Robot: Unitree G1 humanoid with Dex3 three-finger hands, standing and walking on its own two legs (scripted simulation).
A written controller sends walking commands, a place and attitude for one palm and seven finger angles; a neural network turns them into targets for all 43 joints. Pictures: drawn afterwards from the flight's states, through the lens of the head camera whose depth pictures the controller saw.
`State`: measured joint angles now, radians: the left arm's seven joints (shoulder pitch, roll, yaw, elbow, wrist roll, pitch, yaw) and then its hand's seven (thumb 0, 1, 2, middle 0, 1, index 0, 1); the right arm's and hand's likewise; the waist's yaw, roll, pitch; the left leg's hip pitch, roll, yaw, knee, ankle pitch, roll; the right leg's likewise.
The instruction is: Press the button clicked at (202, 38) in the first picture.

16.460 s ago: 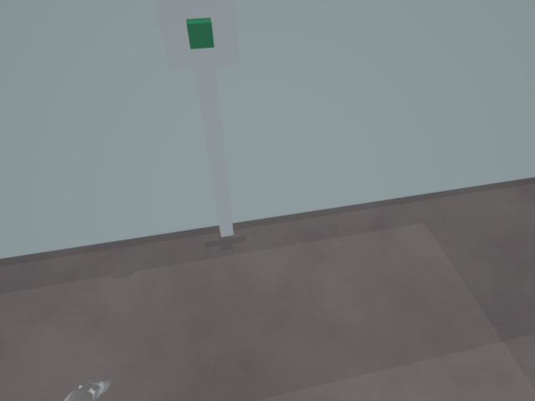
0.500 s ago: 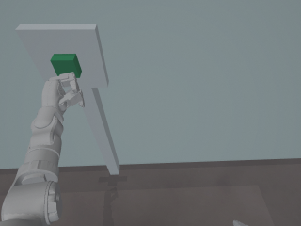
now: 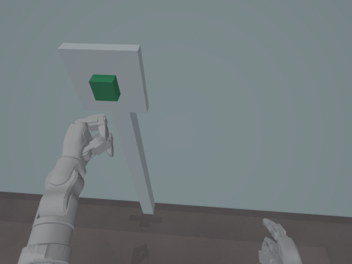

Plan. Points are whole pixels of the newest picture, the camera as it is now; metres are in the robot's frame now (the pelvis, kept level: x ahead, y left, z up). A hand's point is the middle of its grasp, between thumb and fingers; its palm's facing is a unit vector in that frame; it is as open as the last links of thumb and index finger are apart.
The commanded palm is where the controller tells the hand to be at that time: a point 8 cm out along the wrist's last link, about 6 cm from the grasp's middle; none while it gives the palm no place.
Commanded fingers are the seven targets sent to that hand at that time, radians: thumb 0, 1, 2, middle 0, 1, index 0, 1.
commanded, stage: draw the hand back to the body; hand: left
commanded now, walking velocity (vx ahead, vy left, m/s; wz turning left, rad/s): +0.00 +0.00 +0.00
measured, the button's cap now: (105, 87) +0.49 +0.22 +0.16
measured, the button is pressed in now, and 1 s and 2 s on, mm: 0 0 0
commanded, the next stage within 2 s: step back with the hand held close in 1.54 s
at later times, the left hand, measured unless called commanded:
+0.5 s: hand (80, 164) +0.27 +0.20 +0.14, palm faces +0.04 -1.00 -0.04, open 3.1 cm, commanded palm +0.24 +0.25 +0.15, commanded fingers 0.00 0.90 0.90 -1.30 -1.50 -1.30 -1.50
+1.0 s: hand (42, 190) +0.20 +0.23 +0.17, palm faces +0.35 -0.89 -0.31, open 3.1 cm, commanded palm +0.15 +0.27 +0.18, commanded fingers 0.00 0.90 0.90 -1.30 -1.50 -1.30 -1.50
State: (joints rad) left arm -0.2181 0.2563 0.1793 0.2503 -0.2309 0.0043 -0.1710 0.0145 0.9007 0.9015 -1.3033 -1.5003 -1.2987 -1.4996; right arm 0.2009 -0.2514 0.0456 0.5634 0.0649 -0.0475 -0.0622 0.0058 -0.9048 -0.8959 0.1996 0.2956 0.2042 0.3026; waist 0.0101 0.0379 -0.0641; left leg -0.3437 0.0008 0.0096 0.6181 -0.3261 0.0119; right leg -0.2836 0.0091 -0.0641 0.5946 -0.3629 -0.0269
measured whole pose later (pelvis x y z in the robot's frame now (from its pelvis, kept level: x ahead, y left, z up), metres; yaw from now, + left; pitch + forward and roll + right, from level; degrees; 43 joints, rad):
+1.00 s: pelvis -0.02 +0.01 +0.02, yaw -1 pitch -4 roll +0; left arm 0.38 0.30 0.22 -0.35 -0.08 -0.09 0.10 0.01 0.90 0.90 -1.31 -1.50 -1.30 -1.50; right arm 0.20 -0.22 0.05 0.63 0.01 -0.08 -0.07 0.01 -0.90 -0.90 0.20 0.30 0.21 0.30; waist 0.05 0.06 0.02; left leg -0.12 -0.01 0.03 0.41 -0.22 0.02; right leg -0.07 0.01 -0.04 0.39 -0.25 -0.02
